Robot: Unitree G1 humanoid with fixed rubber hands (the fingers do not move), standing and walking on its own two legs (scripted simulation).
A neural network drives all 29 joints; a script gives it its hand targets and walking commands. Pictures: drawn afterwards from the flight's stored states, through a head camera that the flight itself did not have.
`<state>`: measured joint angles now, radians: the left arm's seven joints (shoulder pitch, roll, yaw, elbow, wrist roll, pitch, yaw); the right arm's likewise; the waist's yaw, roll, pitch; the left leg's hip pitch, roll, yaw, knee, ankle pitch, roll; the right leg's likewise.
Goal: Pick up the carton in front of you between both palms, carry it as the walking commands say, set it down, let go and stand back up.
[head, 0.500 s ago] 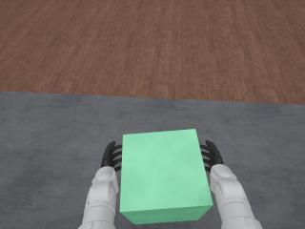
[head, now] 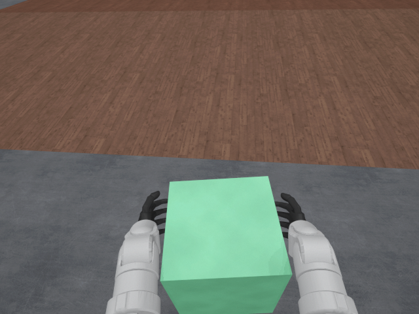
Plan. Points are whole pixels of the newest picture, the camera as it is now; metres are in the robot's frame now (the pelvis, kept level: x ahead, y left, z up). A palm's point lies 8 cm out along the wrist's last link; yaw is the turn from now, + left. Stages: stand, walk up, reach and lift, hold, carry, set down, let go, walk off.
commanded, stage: reach and lift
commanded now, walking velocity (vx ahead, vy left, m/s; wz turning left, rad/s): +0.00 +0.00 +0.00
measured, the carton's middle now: (222, 249) +0.29 +0.00 -0.05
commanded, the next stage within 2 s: hold in 0.72 s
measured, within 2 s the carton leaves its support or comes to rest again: neither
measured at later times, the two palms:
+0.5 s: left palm (147, 220) +0.31 +0.15 +0.04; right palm (296, 221) +0.31 -0.15 +0.03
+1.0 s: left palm (144, 217) +0.30 +0.15 +0.06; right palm (299, 219) +0.30 -0.15 +0.06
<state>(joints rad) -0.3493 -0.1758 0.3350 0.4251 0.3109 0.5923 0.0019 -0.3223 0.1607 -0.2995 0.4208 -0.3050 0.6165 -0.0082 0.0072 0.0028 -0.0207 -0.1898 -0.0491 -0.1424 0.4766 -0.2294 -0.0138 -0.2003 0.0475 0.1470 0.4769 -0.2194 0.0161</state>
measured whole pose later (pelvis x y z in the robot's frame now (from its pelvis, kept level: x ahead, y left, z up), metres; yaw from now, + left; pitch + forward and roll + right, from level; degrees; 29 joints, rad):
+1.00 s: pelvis +0.01 +0.00 +0.01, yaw +0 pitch -7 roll +0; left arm -0.30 -0.16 0.26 0.28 0.30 0.74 0.00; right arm -0.27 0.15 -0.22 0.27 -0.29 0.78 -0.01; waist 0.00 0.00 -0.02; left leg -0.04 -0.04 -0.14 0.35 -0.19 -0.01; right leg -0.05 0.04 0.13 0.35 -0.18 0.01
